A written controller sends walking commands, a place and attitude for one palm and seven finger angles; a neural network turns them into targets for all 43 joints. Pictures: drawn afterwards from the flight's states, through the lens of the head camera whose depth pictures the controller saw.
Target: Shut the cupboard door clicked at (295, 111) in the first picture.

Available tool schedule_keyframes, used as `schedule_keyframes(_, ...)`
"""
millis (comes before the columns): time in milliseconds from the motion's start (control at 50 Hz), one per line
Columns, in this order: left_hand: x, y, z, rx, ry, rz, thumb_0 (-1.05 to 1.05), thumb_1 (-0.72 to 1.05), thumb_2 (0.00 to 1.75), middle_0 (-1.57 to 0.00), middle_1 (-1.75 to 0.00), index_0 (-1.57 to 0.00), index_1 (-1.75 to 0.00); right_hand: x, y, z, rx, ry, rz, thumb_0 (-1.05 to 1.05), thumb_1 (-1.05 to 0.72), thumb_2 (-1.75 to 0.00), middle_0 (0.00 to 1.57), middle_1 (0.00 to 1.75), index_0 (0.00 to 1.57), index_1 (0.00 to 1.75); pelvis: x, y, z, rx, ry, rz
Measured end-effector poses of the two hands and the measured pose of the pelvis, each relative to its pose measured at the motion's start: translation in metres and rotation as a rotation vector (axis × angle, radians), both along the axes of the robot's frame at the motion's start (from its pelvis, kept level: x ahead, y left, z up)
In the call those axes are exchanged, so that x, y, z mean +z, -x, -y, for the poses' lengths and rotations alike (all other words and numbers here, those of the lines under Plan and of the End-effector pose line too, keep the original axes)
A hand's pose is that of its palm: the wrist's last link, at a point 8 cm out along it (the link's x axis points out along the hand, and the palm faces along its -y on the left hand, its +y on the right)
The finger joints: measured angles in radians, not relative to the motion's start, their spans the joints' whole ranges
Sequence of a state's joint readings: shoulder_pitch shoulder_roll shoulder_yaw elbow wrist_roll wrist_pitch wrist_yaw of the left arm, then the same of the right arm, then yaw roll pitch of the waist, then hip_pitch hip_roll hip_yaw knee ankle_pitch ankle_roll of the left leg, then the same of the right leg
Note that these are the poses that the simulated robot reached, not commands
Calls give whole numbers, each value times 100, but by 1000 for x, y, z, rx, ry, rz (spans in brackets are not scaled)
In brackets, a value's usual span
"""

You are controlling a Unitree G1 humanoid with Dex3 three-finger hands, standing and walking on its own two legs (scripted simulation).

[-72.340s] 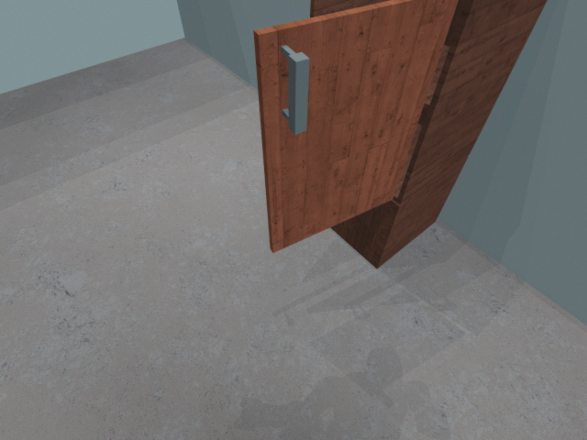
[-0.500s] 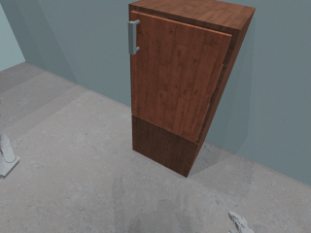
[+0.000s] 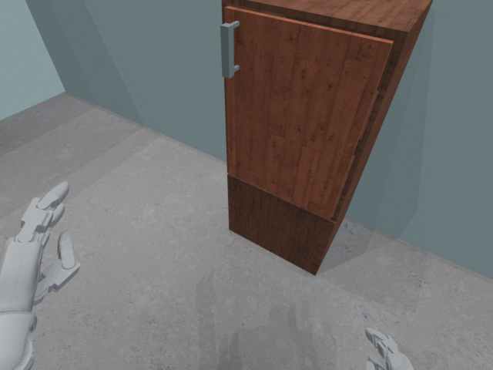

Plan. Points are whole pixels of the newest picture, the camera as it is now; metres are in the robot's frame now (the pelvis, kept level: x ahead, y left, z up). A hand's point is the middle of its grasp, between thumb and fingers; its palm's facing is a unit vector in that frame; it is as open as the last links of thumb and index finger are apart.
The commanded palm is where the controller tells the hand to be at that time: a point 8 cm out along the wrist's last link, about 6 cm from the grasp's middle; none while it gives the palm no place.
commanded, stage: let the arm hang, fingers relaxed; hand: left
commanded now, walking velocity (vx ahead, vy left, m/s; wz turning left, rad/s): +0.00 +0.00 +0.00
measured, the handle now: (231, 49) +0.86 +0.10 +0.16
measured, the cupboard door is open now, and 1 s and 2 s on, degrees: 0 0 0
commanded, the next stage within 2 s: look to check the result in 1.04 s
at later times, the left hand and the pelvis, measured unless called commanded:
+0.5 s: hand out of the picture -0.09 +0.19 -0.17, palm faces +0.04 -0.98 -0.20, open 7.3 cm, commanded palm none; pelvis +0.00 +0.00 +0.01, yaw +1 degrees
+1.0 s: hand out of the picture +0.00 +0.14 -0.17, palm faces +0.04 -0.99 -0.14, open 7.3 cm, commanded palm none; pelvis +0.01 -0.01 +0.01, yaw +0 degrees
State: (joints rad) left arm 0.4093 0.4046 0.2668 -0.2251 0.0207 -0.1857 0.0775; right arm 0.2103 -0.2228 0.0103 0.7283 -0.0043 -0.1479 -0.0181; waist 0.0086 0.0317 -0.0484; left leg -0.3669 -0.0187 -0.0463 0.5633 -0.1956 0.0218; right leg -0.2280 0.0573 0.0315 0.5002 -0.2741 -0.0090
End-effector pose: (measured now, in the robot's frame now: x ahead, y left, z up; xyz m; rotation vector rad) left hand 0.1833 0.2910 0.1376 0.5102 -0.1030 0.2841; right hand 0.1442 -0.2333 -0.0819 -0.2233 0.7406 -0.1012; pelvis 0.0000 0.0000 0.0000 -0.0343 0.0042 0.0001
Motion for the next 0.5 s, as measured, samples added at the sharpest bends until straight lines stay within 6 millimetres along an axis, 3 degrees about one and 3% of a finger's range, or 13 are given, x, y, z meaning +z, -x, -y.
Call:
schedule_keyframes(60,-93,-7,0,31,120,-384,0,90,90,-20,-30,-20,-30,-19,4,12,-3,11,-84,1,-90,-90,20,30,20,30,-6,4,-4,9,-8,8)
schedule_keyframes(100,-154,7,9,57,201,-634,0,91,90,-20,-29,-20,-30,-24,13,21,-23,25,-130,1,-90,-90,20,30,20,30,-8,6,-5,9,-16,16)
schedule_keyframes(160,-225,52,34,80,314,-946,1,91,90,-20,-29,-19,-30,-25,36,32,-59,56,-211,1,-90,-90,20,30,20,30,-6,9,-2,8,-22,25)
schedule_keyframes(220,-270,110,62,93,423,-1186,1,91,90,-20,-29,-20,-30,-24,67,39,-92,89,-324,1,-90,-90,20,30,20,30,-3,9,1,10,-19,28)
schedule_keyframes(280,-289,164,71,171,495,-1342,1,96,90,-21,-30,-20,-30,-25,101,40,-119,109,-448,1,-90,-90,20,30,20,30,0,9,3,14,-12,25)
schedule_keyframes(360,-291,223,67,262,531,-1490,1,97,90,-21,-30,-20,-30,-30,138,32,-142,100,-585,1,-90,-90,20,30,20,30,4,6,3,22,-7,24)
schedule_keyframes(440,-282,263,61,344,529,-1578,1,95,90,-21,-30,-20,-30,-39,160,17,-151,55,-661,1,-90,-90,20,30,20,30,6,4,1,24,-9,26)
schedule_keyframes(500,-274,278,57,385,515,-1610,1,93,90,-20,-29,-20,-30,-46,167,4,-152,13,-683,1,-90,-90,20,30,20,30,7,3,0,23,-11,27)
